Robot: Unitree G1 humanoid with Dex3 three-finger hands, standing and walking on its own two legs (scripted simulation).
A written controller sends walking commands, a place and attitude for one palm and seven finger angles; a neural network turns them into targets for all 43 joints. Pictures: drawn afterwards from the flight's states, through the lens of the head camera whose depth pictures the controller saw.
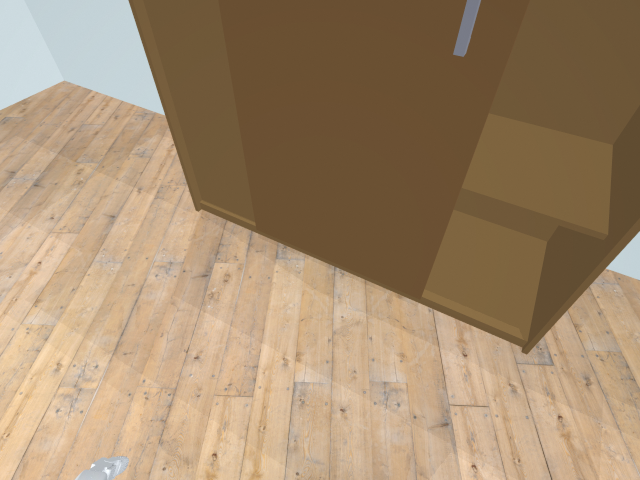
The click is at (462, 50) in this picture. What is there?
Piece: wardrobe's sliding door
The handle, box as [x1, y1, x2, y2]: [453, 0, 480, 56]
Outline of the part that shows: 480,0 467,0 453,54 463,56 465,53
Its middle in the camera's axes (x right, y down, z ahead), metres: +0.28 -0.45 +0.68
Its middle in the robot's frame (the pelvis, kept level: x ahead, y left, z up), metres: +0.86 -0.23 +0.27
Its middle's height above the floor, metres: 1.04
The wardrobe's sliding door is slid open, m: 0.37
